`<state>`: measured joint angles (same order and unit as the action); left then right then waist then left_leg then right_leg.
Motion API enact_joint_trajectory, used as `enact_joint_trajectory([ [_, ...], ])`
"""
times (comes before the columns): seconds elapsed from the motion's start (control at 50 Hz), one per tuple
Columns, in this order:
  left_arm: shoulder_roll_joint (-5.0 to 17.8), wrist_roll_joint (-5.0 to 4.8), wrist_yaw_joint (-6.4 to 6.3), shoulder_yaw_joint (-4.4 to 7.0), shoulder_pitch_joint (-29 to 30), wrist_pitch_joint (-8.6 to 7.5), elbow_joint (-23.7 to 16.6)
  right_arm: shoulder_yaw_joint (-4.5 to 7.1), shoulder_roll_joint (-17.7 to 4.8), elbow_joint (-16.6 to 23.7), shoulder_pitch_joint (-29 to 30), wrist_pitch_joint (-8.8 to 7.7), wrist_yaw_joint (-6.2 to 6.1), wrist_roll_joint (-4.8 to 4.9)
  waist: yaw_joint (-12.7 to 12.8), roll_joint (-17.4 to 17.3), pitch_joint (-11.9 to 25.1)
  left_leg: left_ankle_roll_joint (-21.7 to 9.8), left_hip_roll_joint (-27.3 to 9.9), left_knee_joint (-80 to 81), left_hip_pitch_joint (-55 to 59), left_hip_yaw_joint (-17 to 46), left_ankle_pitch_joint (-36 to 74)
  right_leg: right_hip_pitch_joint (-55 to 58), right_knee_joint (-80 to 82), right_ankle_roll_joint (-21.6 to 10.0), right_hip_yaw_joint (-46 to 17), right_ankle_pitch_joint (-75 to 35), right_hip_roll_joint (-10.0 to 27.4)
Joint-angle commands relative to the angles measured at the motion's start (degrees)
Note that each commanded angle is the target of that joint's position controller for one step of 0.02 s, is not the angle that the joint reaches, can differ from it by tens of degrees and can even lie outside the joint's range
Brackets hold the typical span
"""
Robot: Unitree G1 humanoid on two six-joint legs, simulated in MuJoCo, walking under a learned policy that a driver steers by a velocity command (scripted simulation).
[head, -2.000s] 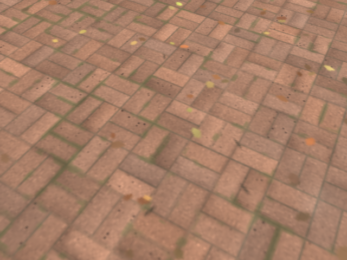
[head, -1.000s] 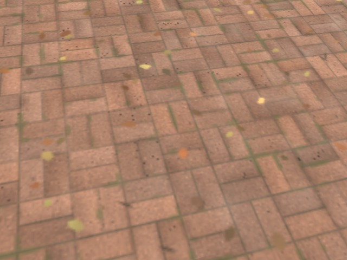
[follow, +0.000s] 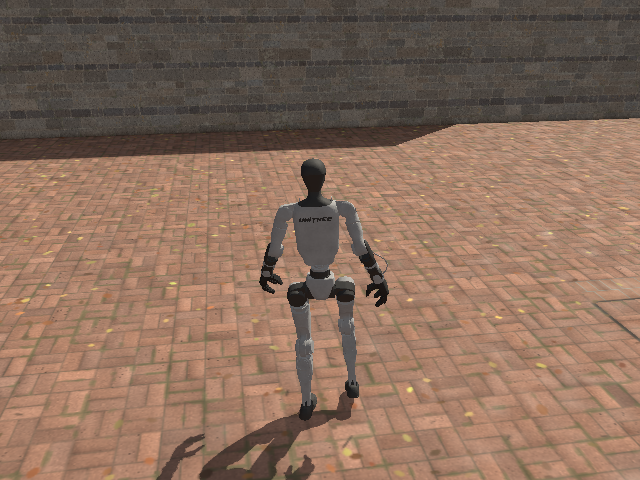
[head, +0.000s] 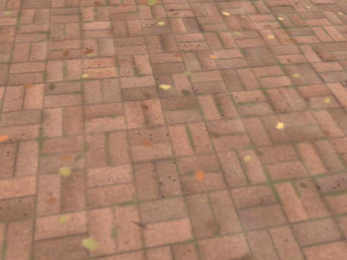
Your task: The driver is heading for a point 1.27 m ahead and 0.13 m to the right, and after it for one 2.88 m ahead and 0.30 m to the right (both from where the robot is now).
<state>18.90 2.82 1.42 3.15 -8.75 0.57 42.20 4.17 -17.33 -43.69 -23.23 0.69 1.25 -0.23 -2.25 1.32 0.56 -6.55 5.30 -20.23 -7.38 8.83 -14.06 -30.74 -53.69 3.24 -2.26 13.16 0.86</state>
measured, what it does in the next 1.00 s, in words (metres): walks ahead: right foot, then left foot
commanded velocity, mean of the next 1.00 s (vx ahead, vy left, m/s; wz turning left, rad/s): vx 0.90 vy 0.00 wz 0.05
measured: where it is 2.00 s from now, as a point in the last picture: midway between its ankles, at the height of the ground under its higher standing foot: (189, 68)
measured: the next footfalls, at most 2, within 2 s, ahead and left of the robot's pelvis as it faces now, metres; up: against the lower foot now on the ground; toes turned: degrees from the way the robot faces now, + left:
right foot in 0.28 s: +0.28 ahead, -0.14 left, +0.00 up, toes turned +9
left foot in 0.72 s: +0.69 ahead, +0.13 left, +0.00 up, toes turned +11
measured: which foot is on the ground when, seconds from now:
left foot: down 0.00-0.30, up 0.32-0.70, down 0.72-1.00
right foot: up 0.00-0.26, down 0.28-0.74, up 0.76-1.00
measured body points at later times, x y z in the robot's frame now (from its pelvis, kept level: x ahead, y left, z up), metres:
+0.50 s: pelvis +0.31 -0.04 -0.01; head +0.32 -0.05 +0.44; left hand +0.26 +0.24 -0.13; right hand +0.49 -0.27 -0.12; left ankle +0.31 +0.09 -0.67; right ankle +0.24 -0.14 -0.75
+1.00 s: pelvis +0.76 +0.06 -0.01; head +0.78 +0.05 +0.43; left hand +0.92 +0.32 -0.12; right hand +0.73 -0.23 -0.15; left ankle +0.65 +0.13 -0.75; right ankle +0.88 -0.07 -0.66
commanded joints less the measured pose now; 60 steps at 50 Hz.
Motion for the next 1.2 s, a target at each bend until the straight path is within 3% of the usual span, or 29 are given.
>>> enact_joint_trajectory([
  [0.02,3.2,-0.32,0.04,0.28,9.72,-1.22,-5.94,2.7,-9.9,3.0,-0.97,-1.81,-0.19,0.07,-1.97,-7.38,-3.71,-7.53,-11.72,10.7,2.95,18.52,-15.83,-11.69,4.41,2.07,-0.16,-3.36,-0.06],
  [0.18,3.69,-0.97,1.0,-0.43,16.25,-3.04,-8.96,2.17,-10.29,1.64,-3.35,-4.05,-0.64,-0.24,-5.35,-9.35,-6.29,-7.33,-14.62,11.25,2.86,19.42,-9.76,-4.28,20.49,-1.03,2.21,-5.43,0.69],
  [0.22,4.29,-1.12,0.88,-0.28,12.57,-3.49,-8.89,2.11,-10.69,1.39,-1.26,-4.49,-0.83,-0.22,-2.74,-9.45,-6.61,-6.33,-15.46,10.9,1.0,18.63,-3.54,3.37,23.82,-3.26,3.02,-3.45,0.32],
  [0.26,6.82,-0.92,-0.53,1.15,-1.61,-4.16,-5.27,1.77,-10.68,0.61,0.72,-5.07,-0.7,-0.27,5.05,-6.32,-0.31,-3.97,-12.28,-3.85,-3.71,12.81,24.38,24.06,25.93,-5.81,4.52,-0.27,-2.65],
  [0.28,10.54,-0.2,-1.79,2.47,-14.58,-4.6,-2.5,1.29,-9.37,1.01,2.62,-5.52,-0.46,-0.14,11.67,-0.57,7.6,-2.15,-7.72,-22.16,-12.36,7.32,27.05,40.57,25.72,-8.07,-1.48,6.57,2.69],
  [0.3,16.79,1.21,-2.35,3.9,-23.19,-4.58,-1.51,-0.31,-3.14,3.77,1.61,-6.25,-0.39,1.18,12.94,15.1,15.32,0.77,0.8,-44.08,-28.53,0.29,2.05,53.41,35.67,-12.37,-30.4,39.41,17.83],
  [0.32,14.03,0.73,-1.7,3.32,-17.93,-4.8,-1.37,-1.06,-2.94,3.77,2.67,-6.12,-0.72,0.56,9.16,14.06,10.06,-0.01,1.6,-52.1,-38.01,1.68,-10.33,47.9,42.95,-13.76,-47.56,43.85,21.64],
  [0.34,9.09,0.13,-1.33,2.4,-13.13,-4.73,-1.81,-0.75,-5.08,3.38,6.08,-5.71,-0.61,-0.63,7.24,5.15,3.36,-0.8,-2.46,-55.29,-40.2,1.66,-5.15,41.55,40.18,-13.65,-39.68,37.14,20.64],
  [0.36,6.39,-0.38,-0.97,1.82,-12.12,-5.02,-1.5,-0.81,-5.8,3.35,8.21,-5.75,0.26,-1.63,6.44,0.04,1.5,-0.73,-4.78,-53.27,-38.65,0.57,-1.89,36.56,39.94,-13.56,-31.07,30.09,17.62],
  [0.42,2.91,-0.66,-1.0,0.4,-12.56,-6.2,0.86,-1.65,-3.92,3.82,10.18,-4.7,2.03,-2.71,3.4,4.18,-3.34,0.97,-7.8,-47.98,-37.29,-0.92,-0.04,27.99,45.2,-12.82,-19.84,21.15,11.71],
  [0.5,2.9,-2.15,-0.48,0.24,-16.22,-7.59,3.73,-2.88,-3.0,7.77,20.02,-4.11,2.63,-2.85,3.21,2.27,-8.62,2.83,-9.75,-41.01,-44.03,-6.55,6.34,26.01,51.15,-14.18,-10.76,5.65,9.28],
  [0.58,3.24,-3.05,-0.55,-0.01,-18.7,-8.62,6.23,-4.92,-0.15,10.92,28.83,-4.72,3.76,-2.02,4.03,1.13,-10.01,1.83,-8.81,-20.72,-28.52,-13.93,17.9,20.36,57.22,-12.81,-1.26,-19.34,7.28],
  [0.66,7.57,-2.49,-1.02,0.37,-21.25,-8.2,8.94,-4.27,-2.36,9.67,26.75,-4.71,2.15,-2.18,1.57,3.85,-3.58,-1.01,-2.76,-15.25,-17.18,-16.62,13.81,33.29,45.98,-11.45,2.26,-61.48,9.61],
  [0.7,10.55,-1.4,-2.1,0.95,-19.97,-6.59,9.87,-2.1,-6.96,4.61,8.73,-4.48,0.05,-2.17,-7.79,5.97,7.25,-2.05,-0.34,-14.18,3.06,-13.47,5.01,32.11,22.23,-10.32,1.21,-68.93,10.71],
  [0.72,9.15,-1.16,-2.23,0.63,-18.05,-6.28,9.21,-0.67,-10.2,1.26,-2.41,-4.46,-1.12,-2.73,-12.76,4.37,11.96,-2.44,-5.74,-13.79,17.98,-8.98,1.55,21.7,5.6,-9.99,1.71,-55.37,8.34],
  [0.74,0.0,-1.81,-1.69,-1.2,-21.71,-6.67,6.88,0.98,-15.31,0.27,-7.16,-4.92,-2.06,-4.71,-8.64,-10.06,19.34,-3.93,-23.32,-11.45,32.48,12.16,-19.23,4.6,-17.98,-10.11,1.99,-8.59,1.23],
  [0.76,-0.32,-4.76,-1.34,-1.32,-24.91,-6.75,5.69,1.09,-14.97,1.22,-5.07,-4.82,-1.36,-4.32,-5.39,-15.78,27.44,-7.51,-32.71,0.73,35.59,38.96,-28.21,-5.74,-30.77,-10.41,-3.29,12.36,-3.62],
  [0.78,4.13,-4.01,-1.74,-0.19,-16.13,-6.31,4.95,0.68,-10.52,0.82,0.61,-4.96,-1.01,-3.36,-4.96,-7.19,15.67,-5.15,-27.61,3.63,26.38,30.45,-28.16,-10.32,-30.23,-11.22,-3.53,4.62,0.72],
  [0.82,1.86,-3.14,-0.7,-0.62,-12.49,-5.59,5.02,-0.32,-5.26,-0.4,6.01,-6.02,-0.76,-3.08,-1.22,-1.83,2.74,-3.28,-24.39,6.83,8.92,14.54,-11.38,-7.83,-23.94,-10.69,-2.73,-0.52,4.73],
  [0.86,-0.63,-1.71,0.42,-0.78,-13.8,-3.28,5.38,-1.05,-2.67,-2.24,5.53,-6.98,-0.8,-2.21,2.25,-4.15,-1.37,-1.44,-22.01,9.94,-0.21,4.21,-5.56,-4.28,-22.14,-9.62,-2.48,-0.05,6.64],
  [0.9,-2.09,-1.5,1.17,-0.77,-9.56,-1.55,3.79,-1.35,-1.01,-4.14,5.34,-7.96,-0.52,-0.59,3.59,-4.29,-5.25,1.06,-19.47,12.73,-1.8,-4.53,0.15,-8.33,-20.62,-9.02,-1.62,-1.69,7.96],
  [0.94,-2.8,-1.54,1.82,-1.17,-3.84,-1.07,0.94,-1.49,-0.51,-4.87,5.17,-8.67,-0.25,-0.55,3.98,-4.78,-7.78,2.91,-17.16,14.38,-3.44,-13.39,10.45,-10.6,-16.35,-8.61,1.29,-7.68,7.71],
  [1.04,-2.01,-2.57,3.25,-1.93,5.03,-1.43,-1.67,-1.55,-2.56,-5.9,4.45,-9.34,-1.37,-0.81,3.7,-1.96,-7.92,5.67,-11.97,15.54,-0.07,-26.33,38.5,-3.08,4.62,-11.02,11.56,-20.96,1.38],
  [1.08,-0.98,-1.88,3.5,-1.98,5.74,-1.86,-2.83,-0.97,-6.43,-6.26,1.45,-9.07,-2.38,-0.25,5.16,-4.35,-7.8,6.83,-15.96,8.67,6.62,-26.8,64.46,-0.16,10.14,-12.73,14.92,-20.01,-1.44],
  [1.12,2.57,-1.98,2.81,-0.74,-3.36,-1.83,-0.01,0.06,-9.82,-4.98,3.03,-7.06,-3.74,-0.9,10.48,-7.22,-1.22,6.86,-17.6,-3.4,10.99,-25.83,76.29,10.36,11.56,-14.1,15.54,-14.97,-5.26],
  [1.14,5.38,-1.9,2.39,0.55,-14.16,-1.81,2.86,0.61,-11.33,-3.91,5.71,-5.83,-4.13,-1.43,16.02,-7.69,3.9,6.1,-18.68,-16.95,9.13,-24.78,79.74,21.24,11.24,-15.5,14.06,-11.89,-6.86],
  [1.16,7.78,-2.05,1.34,2.25,-26.92,-1.79,6.84,1.0,-12.04,-2.72,8.82,-4.8,-3.91,-2.04,21.21,-6.42,8.92,4.9,-18.68,-35.47,2.87,-22.83,71.96,34.55,13.64,-17.62,9.19,-7.23,-6.7],
  [1.18,9.36,-2.92,-0.07,3.61,-26.24,-1.57,7.6,0.56,-8.59,-3.29,9.66,-4.53,-2.46,-2.16,18.98,1.58,5.05,4.9,-9.39,-58.49,-8.54,-22.28,22.62,38.85,17.99,-19.91,3.08,-2.61,-4.12],
  [1.2,13.53,-2.56,-0.4,4.33,-20.51,-0.83,6.72,-1.84,-0.05,1.07,7.62,-5.72,-1.9,-3.3,9.65,12.98,2.33,6.63,-2.18,-77.72,-30.11,-16.79,-15.52,44.57,13.96,-24.4,-14.69,-17.17,3.09],
])
Velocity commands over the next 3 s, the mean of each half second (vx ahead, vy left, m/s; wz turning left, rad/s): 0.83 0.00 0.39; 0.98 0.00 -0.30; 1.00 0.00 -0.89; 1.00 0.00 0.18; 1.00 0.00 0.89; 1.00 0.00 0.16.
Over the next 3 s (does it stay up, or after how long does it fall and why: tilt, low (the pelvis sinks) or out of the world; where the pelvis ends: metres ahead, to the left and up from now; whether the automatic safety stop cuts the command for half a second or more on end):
stays up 2.60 -0.27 -0.02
